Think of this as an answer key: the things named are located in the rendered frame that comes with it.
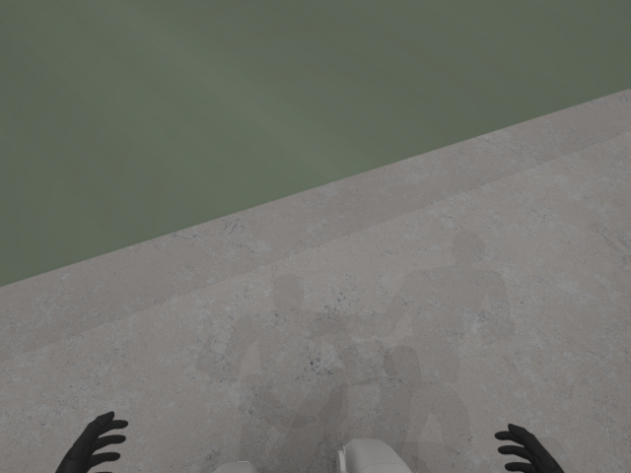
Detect robot right hand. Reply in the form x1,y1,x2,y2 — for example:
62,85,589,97
495,424,564,473

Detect robot right thigh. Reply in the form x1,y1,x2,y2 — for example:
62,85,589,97
336,439,412,473

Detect robot left hand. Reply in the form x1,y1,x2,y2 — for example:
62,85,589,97
55,411,128,473

